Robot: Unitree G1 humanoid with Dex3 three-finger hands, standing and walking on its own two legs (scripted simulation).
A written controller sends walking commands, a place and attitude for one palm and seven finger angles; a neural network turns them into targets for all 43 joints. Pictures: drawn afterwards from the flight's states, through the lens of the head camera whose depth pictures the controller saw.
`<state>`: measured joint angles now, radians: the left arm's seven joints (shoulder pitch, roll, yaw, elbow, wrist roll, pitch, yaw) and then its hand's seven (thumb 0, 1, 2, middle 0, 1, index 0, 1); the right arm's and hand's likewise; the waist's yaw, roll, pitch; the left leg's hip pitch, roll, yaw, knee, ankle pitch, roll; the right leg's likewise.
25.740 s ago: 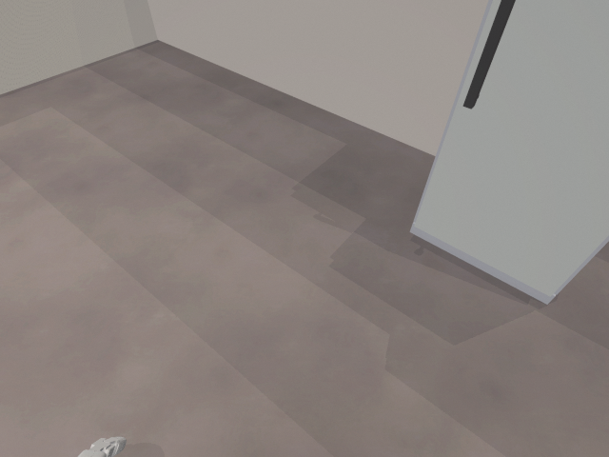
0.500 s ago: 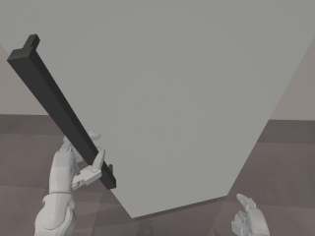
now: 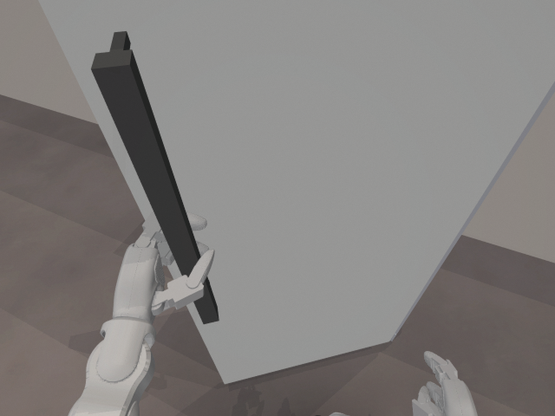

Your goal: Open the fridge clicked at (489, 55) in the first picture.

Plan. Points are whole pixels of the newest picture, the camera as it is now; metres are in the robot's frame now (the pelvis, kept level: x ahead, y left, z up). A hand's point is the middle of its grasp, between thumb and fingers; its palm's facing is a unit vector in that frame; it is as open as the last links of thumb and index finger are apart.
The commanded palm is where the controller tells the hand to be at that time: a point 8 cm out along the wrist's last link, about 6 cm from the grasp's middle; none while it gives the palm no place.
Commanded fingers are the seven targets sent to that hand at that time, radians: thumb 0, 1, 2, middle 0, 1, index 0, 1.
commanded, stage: walk backward, drawing the door open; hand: left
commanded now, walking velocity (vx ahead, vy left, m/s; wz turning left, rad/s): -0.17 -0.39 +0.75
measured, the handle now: (180, 223) +0.32 +0.12 +0.16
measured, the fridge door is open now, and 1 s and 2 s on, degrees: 38 76 73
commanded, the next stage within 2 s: stop walking and hold the door back in 0.86 s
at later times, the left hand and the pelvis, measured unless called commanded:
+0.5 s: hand out of the picture +0.11 +0.00 +0.12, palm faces +0.37 -0.91 -0.18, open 6.9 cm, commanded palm +0.06 +0.04 +0.13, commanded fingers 0.00 0.90 0.90 -0.45 -1.40 -0.45 -1.40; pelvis -0.08 -0.20 +0.00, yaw +25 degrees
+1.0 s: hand out of the picture +0.02 -0.13 +0.12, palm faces +0.74 -0.65 -0.19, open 6.8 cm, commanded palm -0.03 -0.10 +0.11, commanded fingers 0.00 0.90 0.90 -0.45 -1.40 -0.45 -1.40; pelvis -0.07 -0.41 +0.00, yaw +46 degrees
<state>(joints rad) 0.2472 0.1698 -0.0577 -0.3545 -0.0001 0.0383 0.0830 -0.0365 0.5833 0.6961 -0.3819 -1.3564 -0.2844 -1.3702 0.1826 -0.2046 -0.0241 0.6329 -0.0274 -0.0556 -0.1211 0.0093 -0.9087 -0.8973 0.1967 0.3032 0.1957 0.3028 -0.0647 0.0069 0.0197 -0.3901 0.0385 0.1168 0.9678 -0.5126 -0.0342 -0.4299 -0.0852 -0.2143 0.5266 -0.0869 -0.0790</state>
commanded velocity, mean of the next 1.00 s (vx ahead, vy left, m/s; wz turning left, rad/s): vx -0.15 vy -0.33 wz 0.70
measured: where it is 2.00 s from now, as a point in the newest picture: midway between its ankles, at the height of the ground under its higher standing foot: outside the picture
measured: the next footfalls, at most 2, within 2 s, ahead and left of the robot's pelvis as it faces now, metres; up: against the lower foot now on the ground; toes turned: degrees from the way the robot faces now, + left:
left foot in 0.04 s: +0.00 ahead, +0.12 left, +0.00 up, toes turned +8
right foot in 0.30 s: +0.06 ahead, -0.25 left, +0.00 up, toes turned +14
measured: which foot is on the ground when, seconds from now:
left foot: up 0.00-0.02, down 0.04-0.32, up 0.34-0.54, down 0.56-0.82, up 0.84-1.00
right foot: down 0.00-0.04, up 0.06-0.28, down 0.30-0.56, up 0.58-0.80, down 0.82-1.00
